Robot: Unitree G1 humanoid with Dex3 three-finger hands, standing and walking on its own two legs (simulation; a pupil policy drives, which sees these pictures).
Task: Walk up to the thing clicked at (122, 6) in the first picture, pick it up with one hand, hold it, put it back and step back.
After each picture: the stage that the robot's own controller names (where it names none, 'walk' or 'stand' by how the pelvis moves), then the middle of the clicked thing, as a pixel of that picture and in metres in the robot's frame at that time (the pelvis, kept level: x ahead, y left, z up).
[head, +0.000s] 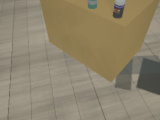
stand; (118, 8) +0.97 -0.25 -0.07
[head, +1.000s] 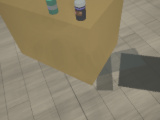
walk; (80, 10) +0.89 +0.05 -0.04
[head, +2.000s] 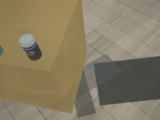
walk; (31, 47) +0.54 +0.28 -0.04
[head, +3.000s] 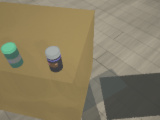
stand; (54, 59) +0.52 +0.16 -0.06
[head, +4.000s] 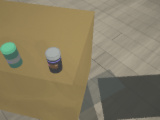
stand; (54, 60) +0.52 +0.15 -0.07
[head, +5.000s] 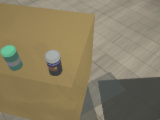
stand; (54, 63) +0.51 +0.15 -0.07
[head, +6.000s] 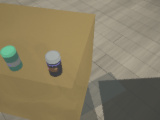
stand; (54, 64) +0.51 +0.15 -0.07
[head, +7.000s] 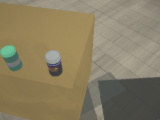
stand; (54, 63) +0.51 +0.15 -0.07
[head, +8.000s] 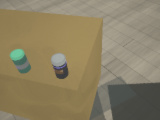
rise first; (60, 66) +0.50 +0.16 -0.06
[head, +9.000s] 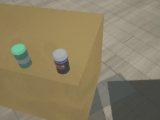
go down; (61, 61) +0.52 +0.16 -0.06
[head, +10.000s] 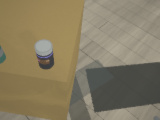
go down; (45, 55) +0.49 +0.14 -0.03
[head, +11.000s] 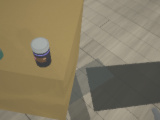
close in; (41, 53) +0.50 +0.15 -0.03
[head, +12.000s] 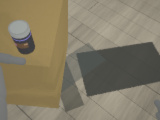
close; (22, 38) +0.52 +0.17 +0.01
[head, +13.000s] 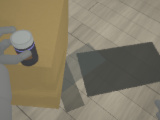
lift; (25, 49) +0.47 +0.16 +0.01
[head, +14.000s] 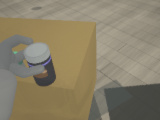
lift; (41, 65) +0.32 +0.14 +0.18
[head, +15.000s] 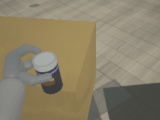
hold; (48, 73) +0.32 +0.12 +0.14
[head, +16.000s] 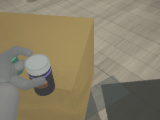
hold; (41, 75) +0.31 +0.14 +0.13
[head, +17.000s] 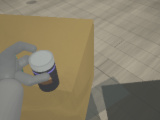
crouch; (45, 71) +0.32 +0.13 +0.14
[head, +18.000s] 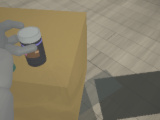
crouch; (33, 47) +0.42 +0.16 +0.14
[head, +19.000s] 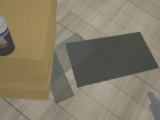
lower; out of the picture +0.50 +0.20 +0.02
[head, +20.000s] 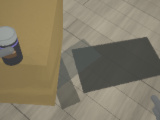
lower; (8, 46) +0.47 +0.19 +0.02
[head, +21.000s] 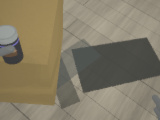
lower; (9, 45) +0.47 +0.19 +0.02
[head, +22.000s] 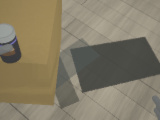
lower; (7, 44) +0.48 +0.20 +0.02
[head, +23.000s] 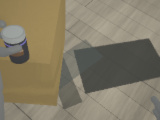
loosen; (16, 45) +0.48 +0.18 +0.02
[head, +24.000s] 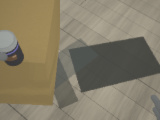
withdraw; (9, 49) +0.46 +0.19 +0.02
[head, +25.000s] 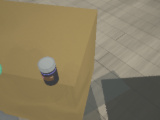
sink last; (49, 71) +0.43 +0.17 -0.02
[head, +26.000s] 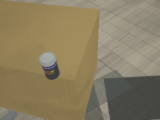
stand; (50, 66) +0.47 +0.18 -0.03
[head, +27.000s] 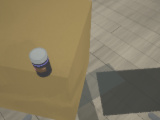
stand; (41, 63) +0.45 +0.19 -0.01
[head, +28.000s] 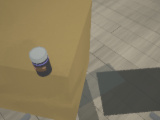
stand; (41, 62) +0.46 +0.19 +0.00
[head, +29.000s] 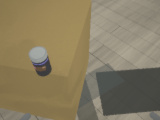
stand; (41, 62) +0.46 +0.19 +0.00
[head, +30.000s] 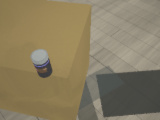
stand; (42, 64) +0.47 +0.19 -0.02
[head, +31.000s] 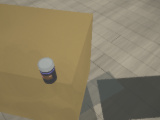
walk; (48, 71) +0.47 +0.18 -0.07
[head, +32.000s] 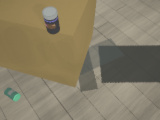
walk; (51, 21) +0.66 +0.16 -0.05
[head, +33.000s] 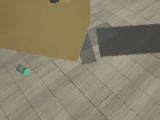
walk; out of the picture +0.98 +0.22 -0.04
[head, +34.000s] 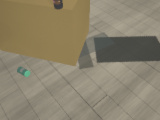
stand; out of the picture +1.09 +0.18 -0.06
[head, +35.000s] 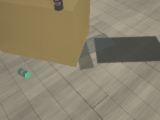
stand; (58, 1) +1.09 +0.17 -0.07
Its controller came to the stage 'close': yes
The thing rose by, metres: 0.22
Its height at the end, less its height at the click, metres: +0.00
